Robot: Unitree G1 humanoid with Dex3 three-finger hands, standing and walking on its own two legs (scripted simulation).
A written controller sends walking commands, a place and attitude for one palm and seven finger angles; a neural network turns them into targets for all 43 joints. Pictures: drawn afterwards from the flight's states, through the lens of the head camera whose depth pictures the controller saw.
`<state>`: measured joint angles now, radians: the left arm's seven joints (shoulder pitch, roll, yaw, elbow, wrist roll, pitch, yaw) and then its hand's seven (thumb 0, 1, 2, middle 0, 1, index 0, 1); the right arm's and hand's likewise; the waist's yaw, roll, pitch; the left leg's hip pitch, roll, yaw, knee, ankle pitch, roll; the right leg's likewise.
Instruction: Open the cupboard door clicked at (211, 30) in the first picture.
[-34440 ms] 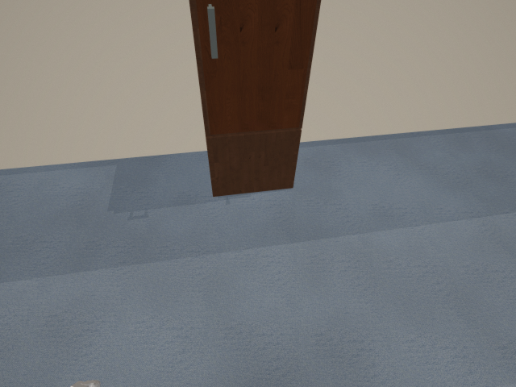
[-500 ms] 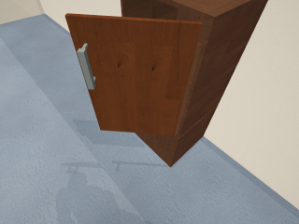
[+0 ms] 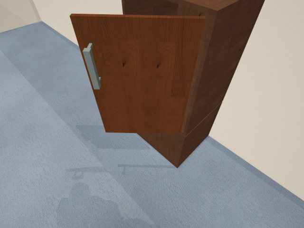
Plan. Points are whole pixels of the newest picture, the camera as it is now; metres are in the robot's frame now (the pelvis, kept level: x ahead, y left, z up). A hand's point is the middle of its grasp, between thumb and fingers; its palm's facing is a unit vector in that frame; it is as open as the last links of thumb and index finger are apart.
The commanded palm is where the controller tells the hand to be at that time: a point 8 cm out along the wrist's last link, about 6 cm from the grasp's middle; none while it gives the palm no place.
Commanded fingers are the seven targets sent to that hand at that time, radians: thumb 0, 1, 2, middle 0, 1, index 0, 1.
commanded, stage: look again from close up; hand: left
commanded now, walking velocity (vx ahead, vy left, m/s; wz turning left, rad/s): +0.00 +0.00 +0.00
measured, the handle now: (94, 67) +0.60 +0.24 +0.10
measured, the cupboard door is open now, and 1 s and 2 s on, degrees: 43 43 43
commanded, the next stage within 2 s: shuffle to correct the standing spot in 0.20 s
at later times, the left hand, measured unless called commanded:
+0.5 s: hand out of the picture -0.02 +0.18 -0.18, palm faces +0.01 -0.98 -0.19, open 7.4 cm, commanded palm none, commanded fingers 0.00 0.90 0.90 -0.20 -0.30 -0.20 -0.30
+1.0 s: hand out of the picture +0.13 +0.18 -0.17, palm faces +0.03 -0.97 -0.24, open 7.2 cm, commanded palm none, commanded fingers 0.00 0.90 0.90 -0.20 -0.30 -0.20 -0.30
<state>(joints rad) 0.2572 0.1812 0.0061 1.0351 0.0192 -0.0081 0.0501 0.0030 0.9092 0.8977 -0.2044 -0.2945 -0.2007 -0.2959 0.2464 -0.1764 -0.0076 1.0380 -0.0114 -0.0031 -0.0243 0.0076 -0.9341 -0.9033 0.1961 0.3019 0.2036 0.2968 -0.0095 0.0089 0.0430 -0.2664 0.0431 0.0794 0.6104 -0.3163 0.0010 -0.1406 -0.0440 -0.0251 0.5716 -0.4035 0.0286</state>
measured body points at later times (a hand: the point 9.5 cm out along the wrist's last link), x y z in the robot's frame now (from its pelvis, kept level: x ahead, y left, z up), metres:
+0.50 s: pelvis +0.00 +0.00 +0.00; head +0.01 +0.01 +0.45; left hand -0.02 +0.23 -0.16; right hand +0.01 -0.24 -0.15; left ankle +0.01 +0.12 -0.73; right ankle -0.06 -0.14 -0.73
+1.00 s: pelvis +0.07 +0.00 +0.00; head +0.10 -0.01 +0.45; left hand +0.13 +0.23 -0.15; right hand +0.08 -0.22 -0.16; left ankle +0.03 +0.12 -0.70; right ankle +0.05 -0.09 -0.73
